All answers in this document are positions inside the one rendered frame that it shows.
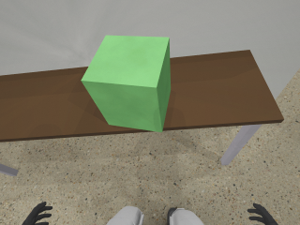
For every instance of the robot right hand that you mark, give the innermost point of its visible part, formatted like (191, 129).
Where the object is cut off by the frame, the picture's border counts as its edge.
(265, 218)

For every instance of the table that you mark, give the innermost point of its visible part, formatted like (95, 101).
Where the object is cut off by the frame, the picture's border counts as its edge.
(214, 90)

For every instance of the carton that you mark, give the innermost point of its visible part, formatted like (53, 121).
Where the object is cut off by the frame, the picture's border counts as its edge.
(129, 79)

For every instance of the robot left thigh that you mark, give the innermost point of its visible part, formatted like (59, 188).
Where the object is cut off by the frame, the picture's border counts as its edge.
(129, 215)

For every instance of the robot thigh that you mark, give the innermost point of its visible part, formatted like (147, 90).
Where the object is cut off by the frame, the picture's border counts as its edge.
(129, 215)
(184, 217)

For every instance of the robot right thigh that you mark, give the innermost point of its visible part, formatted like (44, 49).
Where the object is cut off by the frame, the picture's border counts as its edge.
(184, 217)

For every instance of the robot left hand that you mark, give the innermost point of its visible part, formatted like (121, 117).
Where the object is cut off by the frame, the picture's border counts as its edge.
(34, 216)

